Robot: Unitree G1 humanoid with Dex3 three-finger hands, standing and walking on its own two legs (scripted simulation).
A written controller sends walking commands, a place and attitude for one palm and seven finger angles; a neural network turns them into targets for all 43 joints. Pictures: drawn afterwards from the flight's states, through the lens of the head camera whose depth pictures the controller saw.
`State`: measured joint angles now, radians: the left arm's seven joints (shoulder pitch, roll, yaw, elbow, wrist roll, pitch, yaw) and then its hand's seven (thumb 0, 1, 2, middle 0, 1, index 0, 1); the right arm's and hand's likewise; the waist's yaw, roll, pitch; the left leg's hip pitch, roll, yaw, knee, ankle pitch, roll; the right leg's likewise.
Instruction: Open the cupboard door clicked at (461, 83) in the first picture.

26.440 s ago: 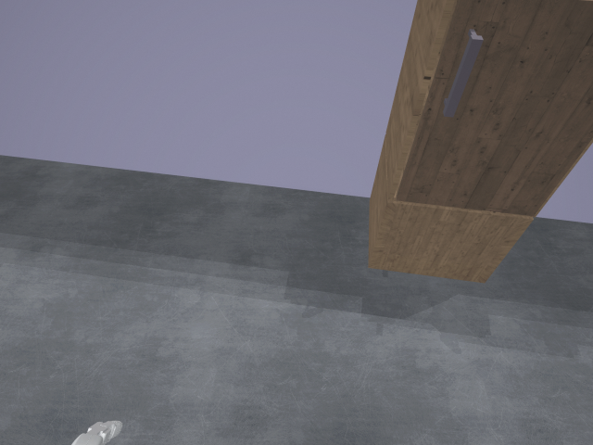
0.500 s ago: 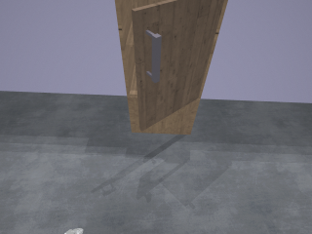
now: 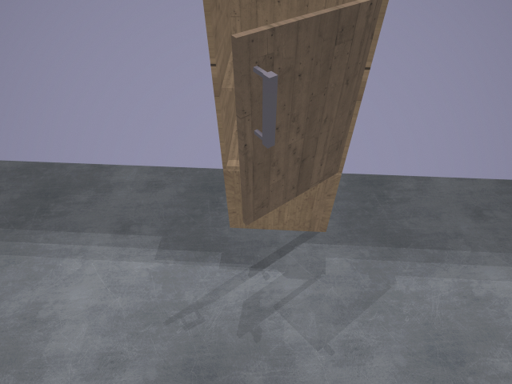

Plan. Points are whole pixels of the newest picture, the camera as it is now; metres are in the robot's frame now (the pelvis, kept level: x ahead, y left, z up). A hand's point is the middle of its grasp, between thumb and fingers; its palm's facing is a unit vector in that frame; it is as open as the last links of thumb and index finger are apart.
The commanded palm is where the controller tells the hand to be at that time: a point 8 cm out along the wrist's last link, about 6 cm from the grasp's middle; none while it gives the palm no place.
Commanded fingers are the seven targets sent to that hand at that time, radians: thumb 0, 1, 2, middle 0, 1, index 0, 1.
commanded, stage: let the arm hang, fingers relaxed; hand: left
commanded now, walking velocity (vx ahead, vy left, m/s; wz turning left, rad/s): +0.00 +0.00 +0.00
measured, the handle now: (263, 108) +0.65 +0.02 +0.09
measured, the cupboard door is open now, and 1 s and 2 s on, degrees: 39 39 39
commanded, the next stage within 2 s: look to check the result in 0.32 s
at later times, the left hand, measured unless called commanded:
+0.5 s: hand out of the picture +0.02 +0.16 -0.17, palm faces +0.04 -0.98 -0.21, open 7.4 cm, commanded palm none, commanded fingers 0.00 0.90 0.90 -0.20 -0.30 -0.20 -0.30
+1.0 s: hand out of the picture +0.03 +0.13 -0.17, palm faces +0.04 -0.98 -0.18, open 7.4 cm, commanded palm none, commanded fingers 0.00 0.90 0.90 -0.20 -0.30 -0.20 -0.30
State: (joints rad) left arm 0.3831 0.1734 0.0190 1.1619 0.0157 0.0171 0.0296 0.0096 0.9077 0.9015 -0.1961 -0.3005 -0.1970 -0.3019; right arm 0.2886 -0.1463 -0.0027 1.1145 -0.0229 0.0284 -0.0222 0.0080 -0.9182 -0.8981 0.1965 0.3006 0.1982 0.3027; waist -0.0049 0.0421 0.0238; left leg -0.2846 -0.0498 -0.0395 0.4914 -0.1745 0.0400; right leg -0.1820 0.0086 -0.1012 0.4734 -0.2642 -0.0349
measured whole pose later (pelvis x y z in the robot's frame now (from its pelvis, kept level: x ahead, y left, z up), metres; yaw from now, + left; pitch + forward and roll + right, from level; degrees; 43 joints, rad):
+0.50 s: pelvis +0.03 -0.01 +0.00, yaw +0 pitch -1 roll +0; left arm 0.29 0.14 0.01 1.14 0.01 -0.01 0.04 0.01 0.91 0.90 -0.20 -0.30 -0.20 -0.30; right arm 0.27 -0.14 0.01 1.15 -0.02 0.00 -0.03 0.00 -0.91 -0.90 0.19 0.30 0.20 0.30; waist -0.01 0.02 0.04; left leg -0.21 -0.05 -0.04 0.42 -0.19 0.03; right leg -0.12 0.01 -0.10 0.42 -0.28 -0.04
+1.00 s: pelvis +0.05 -0.03 +0.00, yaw +0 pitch -1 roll +1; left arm 0.30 0.12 0.01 1.15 0.01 -0.01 0.04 0.01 0.90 0.90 -0.20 -0.30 -0.20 -0.30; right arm 0.25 -0.15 0.01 1.16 -0.02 0.00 -0.04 0.00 -0.92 -0.90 0.19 0.30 0.20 0.30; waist 0.00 0.00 0.05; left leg -0.18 -0.03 -0.05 0.42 -0.22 0.00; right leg -0.08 0.03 -0.10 0.39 -0.30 -0.06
